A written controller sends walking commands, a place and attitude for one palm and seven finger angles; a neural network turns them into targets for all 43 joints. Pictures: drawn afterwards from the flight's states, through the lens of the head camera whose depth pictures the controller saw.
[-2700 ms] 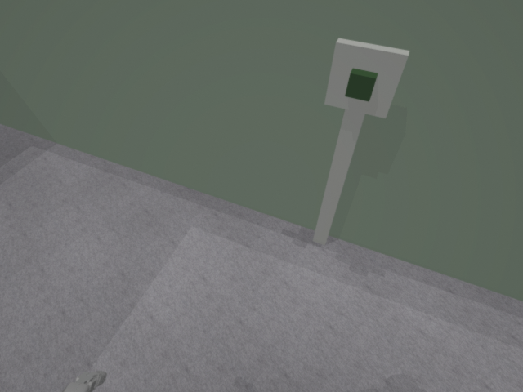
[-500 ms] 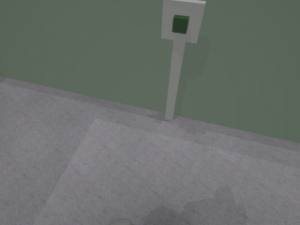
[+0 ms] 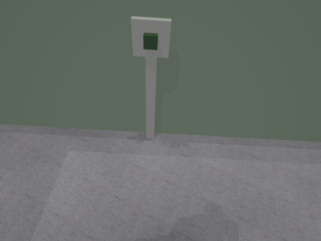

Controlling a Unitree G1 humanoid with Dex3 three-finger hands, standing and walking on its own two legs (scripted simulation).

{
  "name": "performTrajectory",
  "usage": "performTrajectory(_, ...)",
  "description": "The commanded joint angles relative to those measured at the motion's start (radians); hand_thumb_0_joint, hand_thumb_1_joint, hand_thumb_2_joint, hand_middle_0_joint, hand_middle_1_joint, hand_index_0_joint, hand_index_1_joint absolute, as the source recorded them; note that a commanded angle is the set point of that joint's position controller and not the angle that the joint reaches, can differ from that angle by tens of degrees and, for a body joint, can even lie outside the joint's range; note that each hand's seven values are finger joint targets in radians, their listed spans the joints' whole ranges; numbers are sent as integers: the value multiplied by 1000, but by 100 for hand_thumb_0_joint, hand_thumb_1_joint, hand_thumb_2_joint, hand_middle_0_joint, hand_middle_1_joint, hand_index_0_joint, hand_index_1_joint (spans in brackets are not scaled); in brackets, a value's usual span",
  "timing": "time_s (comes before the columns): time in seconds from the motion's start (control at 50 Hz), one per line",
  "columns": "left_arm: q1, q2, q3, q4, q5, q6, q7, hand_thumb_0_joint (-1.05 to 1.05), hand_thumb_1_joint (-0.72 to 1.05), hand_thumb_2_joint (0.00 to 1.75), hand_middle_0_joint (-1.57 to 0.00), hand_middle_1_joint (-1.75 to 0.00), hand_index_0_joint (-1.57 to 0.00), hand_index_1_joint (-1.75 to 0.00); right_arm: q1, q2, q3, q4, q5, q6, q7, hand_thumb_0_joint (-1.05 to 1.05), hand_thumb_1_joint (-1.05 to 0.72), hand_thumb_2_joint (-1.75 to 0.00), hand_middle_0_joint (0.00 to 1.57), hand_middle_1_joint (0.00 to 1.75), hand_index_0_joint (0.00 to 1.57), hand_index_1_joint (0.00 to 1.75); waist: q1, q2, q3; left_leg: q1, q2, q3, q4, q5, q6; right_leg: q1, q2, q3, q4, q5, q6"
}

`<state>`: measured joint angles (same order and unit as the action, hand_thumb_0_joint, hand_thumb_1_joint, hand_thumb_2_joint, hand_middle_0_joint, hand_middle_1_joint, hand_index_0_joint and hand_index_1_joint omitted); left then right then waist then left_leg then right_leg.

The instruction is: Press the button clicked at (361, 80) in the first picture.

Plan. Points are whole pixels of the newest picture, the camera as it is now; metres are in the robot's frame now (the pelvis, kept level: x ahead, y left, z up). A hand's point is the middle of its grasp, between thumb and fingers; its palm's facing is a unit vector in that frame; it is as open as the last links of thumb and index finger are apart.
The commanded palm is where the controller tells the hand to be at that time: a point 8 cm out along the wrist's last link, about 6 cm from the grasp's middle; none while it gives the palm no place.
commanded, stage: take the last steps up to it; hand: left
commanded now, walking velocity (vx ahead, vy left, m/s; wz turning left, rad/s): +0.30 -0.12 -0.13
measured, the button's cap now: (150, 41) +0.94 +0.08 +0.05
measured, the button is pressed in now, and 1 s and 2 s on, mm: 0 0 0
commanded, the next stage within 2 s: come to a stop and stand still in 1.10 s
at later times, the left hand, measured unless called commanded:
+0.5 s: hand out of the picture +0.05 +0.12 -0.19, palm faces +0.05 -0.99 -0.12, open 7.4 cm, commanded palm none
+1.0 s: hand (115, 178) +0.35 +0.17 -0.18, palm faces -0.02 -0.99 -0.14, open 7.3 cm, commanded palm none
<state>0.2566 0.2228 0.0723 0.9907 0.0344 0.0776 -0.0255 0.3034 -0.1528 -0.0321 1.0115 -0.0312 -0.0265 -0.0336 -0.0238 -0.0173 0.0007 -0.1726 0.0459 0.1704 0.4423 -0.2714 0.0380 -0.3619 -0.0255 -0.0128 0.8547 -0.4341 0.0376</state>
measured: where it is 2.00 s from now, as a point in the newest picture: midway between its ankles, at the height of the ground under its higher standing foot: (165, 224)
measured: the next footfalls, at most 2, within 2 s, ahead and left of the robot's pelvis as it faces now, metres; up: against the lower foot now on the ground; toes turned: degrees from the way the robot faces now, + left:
right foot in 0.14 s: +0.04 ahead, -0.15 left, +0.00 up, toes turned -6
left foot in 0.56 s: +0.29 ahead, +0.07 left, +0.00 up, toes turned +8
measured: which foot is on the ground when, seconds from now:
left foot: down 0.00-0.14, up 0.16-0.54, down 0.56-1.00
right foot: up 0.00-0.12, down 0.14-0.58, up 0.60-1.00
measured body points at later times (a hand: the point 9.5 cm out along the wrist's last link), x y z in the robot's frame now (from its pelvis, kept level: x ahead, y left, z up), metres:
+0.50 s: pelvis +0.12 -0.04 -0.01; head +0.13 -0.01 +0.44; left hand +0.05 +0.17 -0.18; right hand +0.16 -0.28 -0.15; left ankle +0.22 +0.07 -0.72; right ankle +0.00 -0.15 -0.74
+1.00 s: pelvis +0.30 -0.01 +0.00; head +0.30 +0.02 +0.45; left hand +0.36 +0.22 -0.16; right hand +0.22 -0.21 -0.14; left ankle +0.25 +0.06 -0.74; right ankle +0.38 -0.18 -0.67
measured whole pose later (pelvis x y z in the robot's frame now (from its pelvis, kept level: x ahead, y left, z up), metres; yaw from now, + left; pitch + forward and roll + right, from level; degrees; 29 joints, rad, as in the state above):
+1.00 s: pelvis +0.30 -0.01 +0.00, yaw -3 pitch -1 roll -1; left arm 0.24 0.18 0.08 1.06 0.04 0.01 -0.02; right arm 0.44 -0.07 -0.03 1.13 -0.02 -0.08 -0.03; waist -0.03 -0.05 0.00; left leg -0.02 0.00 0.20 0.31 -0.27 0.06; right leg -0.61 -0.13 -0.04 0.98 -0.11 0.04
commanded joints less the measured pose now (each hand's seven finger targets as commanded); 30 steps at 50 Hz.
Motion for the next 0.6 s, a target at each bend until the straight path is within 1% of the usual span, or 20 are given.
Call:
performTrajectory(0.0, -116, 33, 0, -112, -1, -48, -15, 0, 90, 90, -20, -30, -20, -30, 101, -235, -63, -1, -7, -13, -9, 0, -90, -90, 20, 30, 20, 30, -44, 137, 56, 74, 331, -328, -228, -98, 128, -107, -20, -18, -144, -31, -27)
performTrajectory(0.04, -53, 19, 1, -85, -5, -56, -16, 0, 90, 90, -20, -30, -20, -30, 72, -235, -62, 8, -7, -12, -5, 0, -90, -90, 20, 30, 20, 30, -12, 126, 43, 5, 302, -275, -192, -110, 97, 25, 2, -56, -263, 15, -39)
performTrajectory(0.08, 38, 24, 3, -36, -5, -69, -9, 0, 90, 90, -20, -30, -20, -30, 71, -207, -57, 23, -3, -8, 1, 0, -90, -90, 20, 30, 20, 30, 33, 77, 16, -112, 234, -197, -60, -122, 43, 244, 33, -90, -448, 153, -53)
performTrajectory(0.1, 122, 59, 12, -6, -3, -79, 1, 0, 90, 90, -20, -30, -20, -30, 55, -172, -47, 19, 5, -10, 7, 0, -90, -90, 20, 30, 20, 30, 72, -5, -13, -247, 186, -120, 71, -179, 5, 412, -43, -2, -512, 119, -83)
performTrajectory(0.12, 218, 146, 27, 28, 1, -91, 17, 0, 90, 90, -20, -30, -20, -30, 24, -93, -26, -12, 15, -13, 13, 0, -90, -90, 20, 30, 20, 30, 111, -264, -28, -471, 62, 22, 342, -303, -48, 555, -260, 299, -618, -39, -168)
performTrajectory(0.14, 277, 181, 27, 45, -15, -91, 30, 0, 90, 90, -20, -30, -20, -30, -92, -119, -23, -56, 2, -11, 20, 0, -90, -90, 20, 30, 20, 30, 154, -259, 35, -578, 34, -50, 511, -365, -48, 474, -351, 458, -690, -77, -244)
performTrajectory(0.16, 237, 157, 24, 40, -15, -96, 37, 0, 90, 90, -20, -30, -20, -30, -91, -123, -33, -53, -1, -9, 26, 0, -90, -90, 20, 30, 20, 30, 124, -167, 67, -599, 62, -111, 591, -274, -39, 425, -339, 404, -704, -143, -261)
performTrajectory(0.18, 202, 126, 21, 43, -16, -102, 41, 0, 90, 90, -20, -30, -20, -30, -91, -116, -35, -42, -1, -3, 31, 0, -90, -90, 20, 30, 20, 30, 107, -196, 98, -578, 83, -111, 620, -216, -38, 358, -308, 387, -721, -168, -242)
performTrajectory(0.2, 159, 99, 10, 40, -14, -107, 44, 0, 90, 90, -20, -30, -20, -30, -78, -118, -37, -27, -3, 1, 34, 0, -90, -90, 20, 30, 20, 30, 76, -151, 145, -564, 96, -116, 637, -167, -45, 295, -293, 349, -725, -134, -242)
performTrajectory(0.24, 102, 49, -9, 31, -9, -122, 47, 0, 90, 90, -20, -30, -20, -30, -14, -85, -39, 1, -6, 11, 38, 0, -90, -90, 20, 30, 20, 30, 15, -57, 179, -489, 103, -108, 632, -75, -63, 185, -244, 207, -717, 23, -222)
performTrajectory(0.26, 100, 42, -11, 34, -9, -128, 46, 0, 90, 90, -20, -30, -20, -30, 7, -68, -38, 6, -6, 15, 40, 0, -90, -90, 20, 30, 20, 30, 5, -41, 178, -464, 99, -97, 616, -45, -69, 165, -225, 160, -714, 86, -215)
performTrajectory(0.3, 121, 44, -18, 50, -12, -139, 45, 0, 90, 90, -20, -30, -20, -30, 15, -59, -37, 8, -1, 16, 44, 0, -90, -90, 20, 30, 20, 30, -4, -54, 173, -457, 95, -89, 586, 18, -75, 173, -204, 115, -722, 176, -210)
performTrajectory(0.38, 183, 42, -22, 94, -8, -151, 50, 0, 90, 90, -20, -30, -20, -30, -79, -60, -37, -36, 5, 4, 51, 0, -90, -90, 20, 30, 20, 30, 21, -83, 177, -477, 102, -86, 448, 42, -67, 249, -214, 105, -694, 338, -219)
performTrajectory(0.46, 217, 57, -19, 125, -3, -150, 54, 0, 90, 90, -20, -30, -20, -30, -129, -47, -31, -53, 11, -13, 54, 0, -90, -90, 20, 30, 20, 30, 30, -72, 164, -351, 72, -60, 287, 16, -36, 272, -220, 85, -617, 499, -201)
performTrajectory(0.48, 209, 65, -17, 128, -3, -150, 52, 0, 90, 90, -20, -30, -20, -30, -84, -53, -35, -42, 11, -19, 50, 0, -90, -90, 20, 30, 20, 30, 3, -51, 137, -267, 45, -40, 238, 13, -25, 267, -211, 67, -557, 567, -194)
performTrajectory(0.5, 190, 72, -13, 128, -6, -150, 51, 0, 90, 90, -20, -30, -20, -30, 10, -61, -38, -11, 8, -25, 43, 0, -90, -90, 20, 30, 20, 30, -40, -41, 98, -133, 14, -23, 182, 53, -18, 237, -183, 28, -445, 641, -176)
performTrajectory(0.52, 195, 61, -13, 131, -13, -149, 49, 0, 90, 90, -20, -30, -20, -30, 146, -95, -45, 35, 2, -32, 33, 0, -90, -90, 20, 30, 20, 30, -89, 20, 11, 50, 0, -33, 104, 110, -11, 206, -127, -14, -247, 666, -146)
performTrajectory(0.54, 257, 15, -14, 123, -23, -146, 42, 0, 90, 90, -20, -30, -20, -30, 269, -196, -65, 63, -10, -41, 19, 0, -90, -90, 20, 30, 20, 30, -112, 224, -124, 273, 204, -303, 22, 110, 53, 49, -29, -76, 30, 395, -92)
performTrajectory(0.56, 274, -19, -26, 100, -30, -143, 32, 0, 90, 90, -20, -30, -20, -30, 339, -274, -75, 85, -1, -38, 11, 0, -90, -90, 20, 30, 20, 30, -101, 411, -186, 379, 421, -643, -137, 149, 138, -153, 83, -74, 329, -117, -66)
performTrajectory(0.58, 232, 22, -21, 87, -21, -134, 37, 0, 90, 90, -20, -30, -20, -30, 285, -272, -70, 75, 11, -25, 3, 0, -90, -90, 20, 30, 20, 30, -90, 321, -159, 292, 442, -695, -194, -8, 163, -176, 36, 32, 463, -123, -88)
